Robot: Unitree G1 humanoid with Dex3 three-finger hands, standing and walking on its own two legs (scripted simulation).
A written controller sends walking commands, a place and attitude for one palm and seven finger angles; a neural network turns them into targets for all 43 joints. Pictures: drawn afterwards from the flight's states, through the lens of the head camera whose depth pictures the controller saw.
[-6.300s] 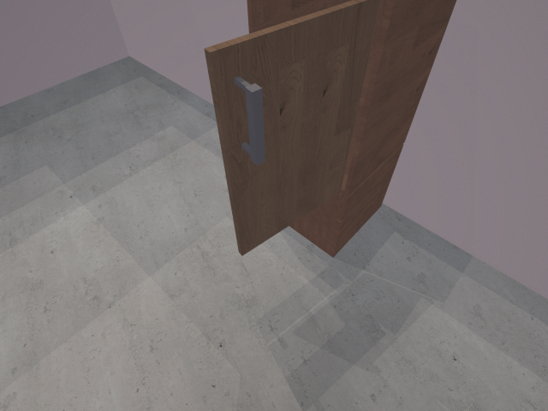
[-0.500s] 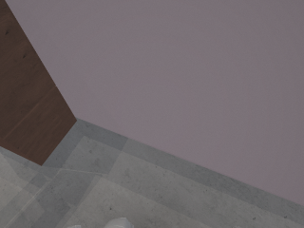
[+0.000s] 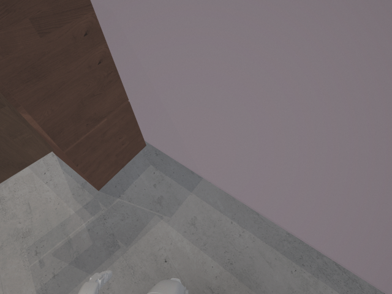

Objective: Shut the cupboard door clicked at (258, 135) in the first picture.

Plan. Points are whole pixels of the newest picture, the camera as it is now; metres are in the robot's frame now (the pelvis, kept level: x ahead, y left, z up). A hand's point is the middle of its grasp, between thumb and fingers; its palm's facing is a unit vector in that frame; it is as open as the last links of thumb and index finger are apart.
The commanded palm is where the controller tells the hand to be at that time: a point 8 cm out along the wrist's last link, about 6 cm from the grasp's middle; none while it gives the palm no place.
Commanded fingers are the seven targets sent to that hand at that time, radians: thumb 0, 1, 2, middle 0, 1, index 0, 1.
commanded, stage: turn to face it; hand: left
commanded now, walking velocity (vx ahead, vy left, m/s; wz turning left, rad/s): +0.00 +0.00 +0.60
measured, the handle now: out of the picture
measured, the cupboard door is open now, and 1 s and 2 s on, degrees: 81 81 81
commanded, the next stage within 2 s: take the last steps up to it in 1.04 s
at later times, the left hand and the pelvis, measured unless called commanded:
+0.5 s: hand out of the picture -0.01 +0.26 -0.17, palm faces +0.37 -0.89 -0.26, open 7.4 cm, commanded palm none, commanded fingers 0.00 0.90 0.90 -0.20 -0.30 -0.20 -0.30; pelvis +0.00 +0.03 +0.00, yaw +19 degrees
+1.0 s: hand out of the picture +0.00 +0.18 -0.14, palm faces +0.59 -0.77 -0.25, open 7.3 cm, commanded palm none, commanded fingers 0.00 0.90 0.90 -0.20 -0.30 -0.20 -0.30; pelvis +0.04 -0.01 +0.01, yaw +36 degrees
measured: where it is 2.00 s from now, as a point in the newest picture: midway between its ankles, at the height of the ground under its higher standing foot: outside the picture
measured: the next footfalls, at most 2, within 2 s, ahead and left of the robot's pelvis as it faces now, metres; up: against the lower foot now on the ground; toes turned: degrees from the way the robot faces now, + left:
left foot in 0.34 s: +0.03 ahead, +0.13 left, +0.00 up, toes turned +20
right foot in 0.76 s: +0.11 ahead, -0.10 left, +0.00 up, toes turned +26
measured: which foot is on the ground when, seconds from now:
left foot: up 0.00-0.32, down 0.34-0.76, up 0.78-1.00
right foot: down 0.00-0.34, up 0.36-0.74, down 0.76-1.00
